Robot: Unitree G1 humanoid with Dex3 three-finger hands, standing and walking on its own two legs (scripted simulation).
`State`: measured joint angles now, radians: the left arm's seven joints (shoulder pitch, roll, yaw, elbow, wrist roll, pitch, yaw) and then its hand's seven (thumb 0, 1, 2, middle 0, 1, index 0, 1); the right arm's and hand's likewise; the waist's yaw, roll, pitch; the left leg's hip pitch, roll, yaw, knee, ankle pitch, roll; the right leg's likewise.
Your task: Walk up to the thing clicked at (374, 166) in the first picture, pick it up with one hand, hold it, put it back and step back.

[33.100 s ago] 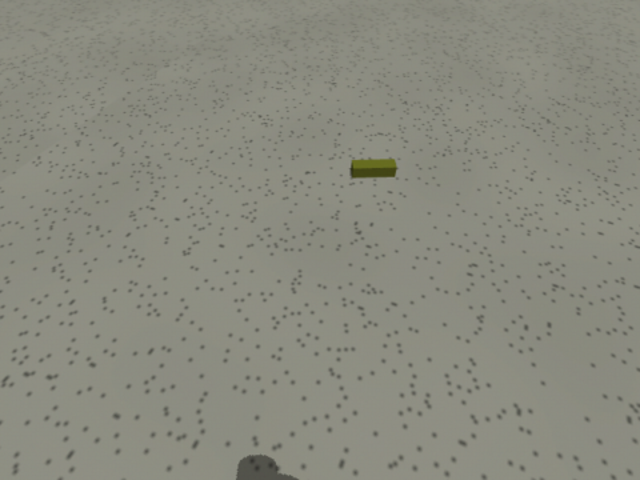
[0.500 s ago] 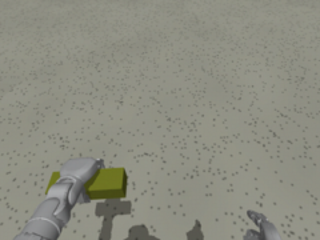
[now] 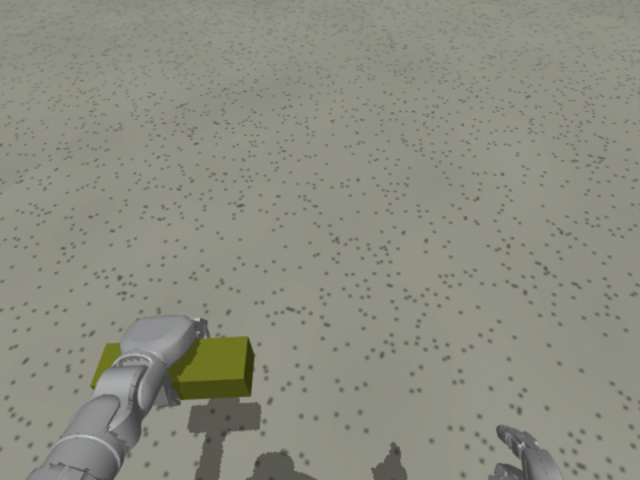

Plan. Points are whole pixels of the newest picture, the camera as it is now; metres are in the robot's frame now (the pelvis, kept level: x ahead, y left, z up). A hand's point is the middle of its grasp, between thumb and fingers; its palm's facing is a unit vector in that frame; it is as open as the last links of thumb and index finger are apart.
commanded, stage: crouch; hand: left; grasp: from above
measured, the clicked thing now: (178, 369) +0.29 +0.22 -0.08
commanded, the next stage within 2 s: lower in 1.92 s
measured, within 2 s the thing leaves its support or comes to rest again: neither
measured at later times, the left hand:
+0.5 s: hand (202, 384) +0.32 +0.22 -0.22, palm faces -0.43 +0.06 -0.90, open 9.5 cm
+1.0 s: hand (237, 401) +0.37 +0.21 -0.46, palm faces -0.48 +0.01 -0.88, open 9.5 cm
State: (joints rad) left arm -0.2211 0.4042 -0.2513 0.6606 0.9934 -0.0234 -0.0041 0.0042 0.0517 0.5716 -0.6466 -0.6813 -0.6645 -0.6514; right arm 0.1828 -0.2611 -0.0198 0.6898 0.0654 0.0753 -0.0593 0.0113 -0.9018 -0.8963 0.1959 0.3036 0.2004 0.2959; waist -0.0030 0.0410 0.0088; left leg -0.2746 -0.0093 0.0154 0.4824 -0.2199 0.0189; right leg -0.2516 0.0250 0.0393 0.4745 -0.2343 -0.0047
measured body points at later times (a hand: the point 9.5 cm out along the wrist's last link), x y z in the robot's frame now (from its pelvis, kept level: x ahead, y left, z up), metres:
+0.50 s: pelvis -0.03 +0.00 -0.10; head +0.07 +0.02 +0.34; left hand +0.34 +0.21 -0.16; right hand +0.05 -0.29 -0.21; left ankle +0.02 +0.11 -0.74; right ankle +0.01 -0.12 -0.74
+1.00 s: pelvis -0.07 +0.00 -0.29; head +0.15 +0.03 +0.10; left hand +0.39 +0.21 -0.41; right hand -0.02 -0.27 -0.41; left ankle +0.02 +0.11 -0.74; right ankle +0.01 -0.12 -0.74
